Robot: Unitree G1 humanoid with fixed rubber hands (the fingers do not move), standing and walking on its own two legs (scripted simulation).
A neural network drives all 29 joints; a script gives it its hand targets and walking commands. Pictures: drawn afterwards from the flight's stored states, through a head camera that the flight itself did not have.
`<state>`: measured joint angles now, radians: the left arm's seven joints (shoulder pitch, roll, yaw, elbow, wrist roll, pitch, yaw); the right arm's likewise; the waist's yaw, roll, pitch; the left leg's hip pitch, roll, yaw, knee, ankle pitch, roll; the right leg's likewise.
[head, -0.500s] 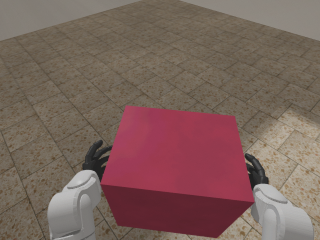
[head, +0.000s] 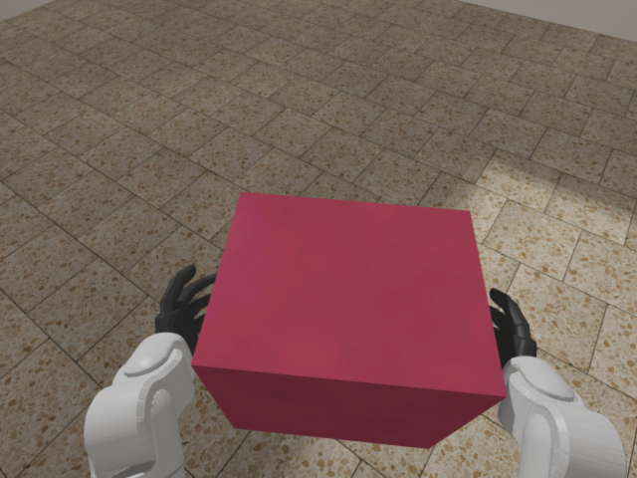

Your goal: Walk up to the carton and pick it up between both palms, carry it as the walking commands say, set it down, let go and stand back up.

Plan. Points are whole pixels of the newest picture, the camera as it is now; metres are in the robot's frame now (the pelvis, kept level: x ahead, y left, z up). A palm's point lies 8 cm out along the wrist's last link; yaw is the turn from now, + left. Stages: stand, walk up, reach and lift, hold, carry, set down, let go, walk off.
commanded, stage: carry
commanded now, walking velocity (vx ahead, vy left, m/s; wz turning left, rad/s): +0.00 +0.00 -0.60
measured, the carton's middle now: (341, 329) +0.30 +0.01 +0.03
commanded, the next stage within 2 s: none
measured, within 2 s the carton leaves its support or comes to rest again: neither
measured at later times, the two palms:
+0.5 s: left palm (278, 300) +0.32 +0.09 +0.06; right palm (602, 387) +0.23 -0.25 +0.07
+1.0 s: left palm (454, 306) +0.32 -0.12 +0.05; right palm out of the picture +0.14 -0.42 +0.03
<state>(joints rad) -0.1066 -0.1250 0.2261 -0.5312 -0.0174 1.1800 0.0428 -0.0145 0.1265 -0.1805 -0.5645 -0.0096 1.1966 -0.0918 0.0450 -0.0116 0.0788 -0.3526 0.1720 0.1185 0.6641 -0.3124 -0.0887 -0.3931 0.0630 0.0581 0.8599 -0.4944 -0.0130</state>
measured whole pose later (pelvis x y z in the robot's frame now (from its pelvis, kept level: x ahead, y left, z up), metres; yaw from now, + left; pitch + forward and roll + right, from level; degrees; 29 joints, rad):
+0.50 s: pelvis +0.02 -0.03 +0.00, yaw -13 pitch +2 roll -1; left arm -0.08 -0.13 0.22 -0.55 -0.03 1.12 0.03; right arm 0.00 0.13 -0.17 -0.60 -0.01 1.16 -0.09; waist 0.04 -0.02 0.12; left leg -0.36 0.04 0.13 0.75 -0.43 0.03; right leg -0.43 0.15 0.06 1.00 -0.57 -0.07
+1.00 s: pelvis +0.01 -0.14 -0.01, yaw -30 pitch +3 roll +4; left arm -0.08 -0.13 0.20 -0.50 -0.02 1.12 0.03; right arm 0.01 0.12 -0.18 -0.58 -0.01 1.17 -0.10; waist 0.04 -0.02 0.12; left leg -0.54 0.09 0.08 1.16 -0.61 -0.06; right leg -0.44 0.05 0.00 0.87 -0.47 -0.11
